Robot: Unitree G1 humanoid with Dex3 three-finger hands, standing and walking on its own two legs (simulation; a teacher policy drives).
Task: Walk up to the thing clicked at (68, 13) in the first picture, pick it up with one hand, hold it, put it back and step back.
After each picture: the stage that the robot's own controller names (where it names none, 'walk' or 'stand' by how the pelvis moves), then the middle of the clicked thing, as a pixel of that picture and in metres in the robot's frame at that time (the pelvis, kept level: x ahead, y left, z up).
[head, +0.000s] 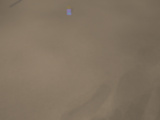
stand; (69, 10) +2.25 +0.21 -0.72
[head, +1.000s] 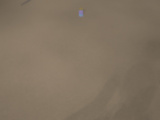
walk; (81, 12) +2.11 +0.14 -0.71
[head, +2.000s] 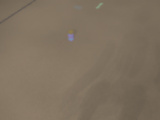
walk; (70, 35) +1.49 +0.23 -0.71
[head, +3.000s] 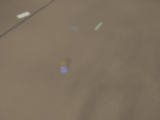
walk; (63, 67) +1.04 +0.23 -0.71
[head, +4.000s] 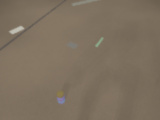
walk; (60, 97) +0.71 +0.23 -0.71
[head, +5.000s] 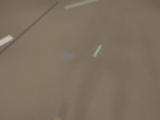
stand; out of the picture +0.46 +0.23 -0.71
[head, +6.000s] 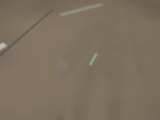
stand; out of the picture +0.41 +0.21 -0.72
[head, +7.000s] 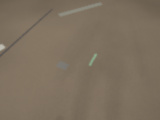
stand; out of the picture +0.38 +0.22 -0.72
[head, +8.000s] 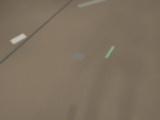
stand; out of the picture +0.42 +0.20 -0.71
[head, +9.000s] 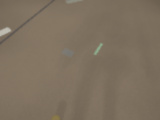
stand; out of the picture +0.45 +0.17 -0.70
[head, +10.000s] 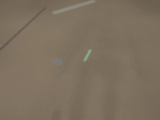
stand; out of the picture +0.43 +0.23 -0.72
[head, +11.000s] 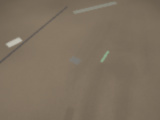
stand; out of the picture +0.46 +0.18 -0.72
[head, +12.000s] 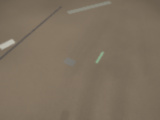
stand; out of the picture +0.43 +0.20 -0.73
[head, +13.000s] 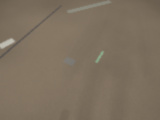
stand; out of the picture +0.42 +0.19 -0.73
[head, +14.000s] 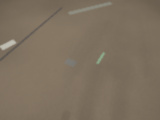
stand; out of the picture +0.42 +0.19 -0.73
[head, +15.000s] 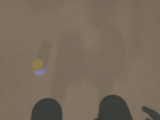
go down; (38, 67) +0.50 +0.20 -0.43
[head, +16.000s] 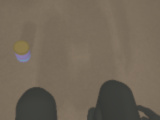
go down; (22, 51) +0.52 +0.21 -0.31
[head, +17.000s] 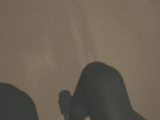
close in; out of the picture +0.51 +0.26 -0.24
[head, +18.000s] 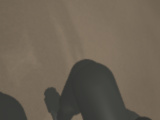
close; out of the picture +0.50 +0.28 -0.24
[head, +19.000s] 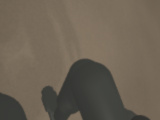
lift; out of the picture +0.48 +0.27 -0.25
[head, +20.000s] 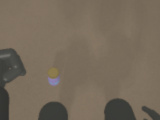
lift; (53, 76) +0.48 +0.15 -0.44
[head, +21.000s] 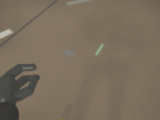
hold; out of the picture +0.43 +0.14 -0.67
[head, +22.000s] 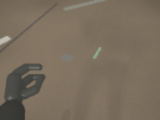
hold; out of the picture +0.42 +0.16 -0.68
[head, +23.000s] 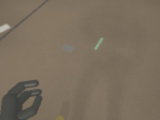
hold; out of the picture +0.43 +0.16 -0.66
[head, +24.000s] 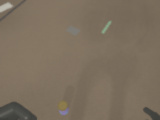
hold; (63, 108) +0.43 +0.14 -0.59
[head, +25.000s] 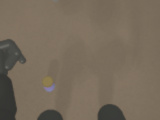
crouch; (48, 84) +0.47 +0.16 -0.50
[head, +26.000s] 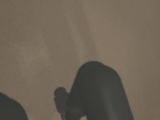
lower; out of the picture +0.48 +0.23 -0.24
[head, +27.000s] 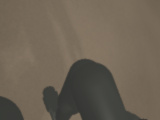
lower; out of the picture +0.47 +0.25 -0.24
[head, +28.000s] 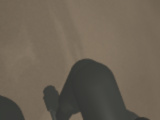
lower; out of the picture +0.47 +0.25 -0.24
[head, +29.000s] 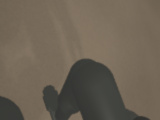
lower; out of the picture +0.47 +0.24 -0.25
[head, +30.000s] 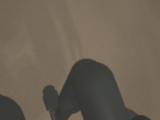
loosen; out of the picture +0.47 +0.24 -0.25
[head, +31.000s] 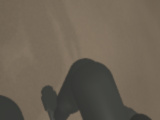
withdraw; out of the picture +0.40 +0.18 -0.27
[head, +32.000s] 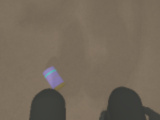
walk; (54, 79) +0.40 +0.13 -0.38
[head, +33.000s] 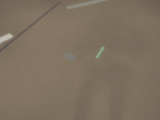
stand; out of the picture +0.31 +0.13 -0.68
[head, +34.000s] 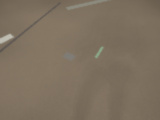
stand; out of the picture +0.32 +0.16 -0.69
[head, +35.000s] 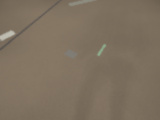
stand; out of the picture +0.29 +0.17 -0.69
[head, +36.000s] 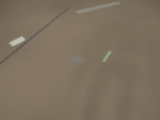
stand; out of the picture +0.30 +0.18 -0.75
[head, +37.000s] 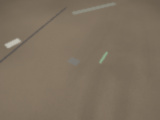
stand; out of the picture +0.27 +0.21 -0.75
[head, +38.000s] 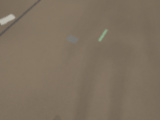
walk; out of the picture +0.30 +0.19 -0.74
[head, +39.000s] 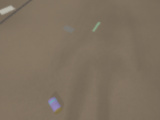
walk; (55, 105) +0.54 +0.16 -0.73
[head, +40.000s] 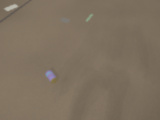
stand; (51, 76) +0.87 +0.30 -0.72
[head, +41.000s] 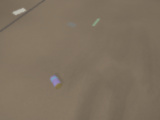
stand; (55, 82) +0.85 +0.24 -0.74
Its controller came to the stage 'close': yes
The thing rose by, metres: 0.01
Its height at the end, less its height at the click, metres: -0.02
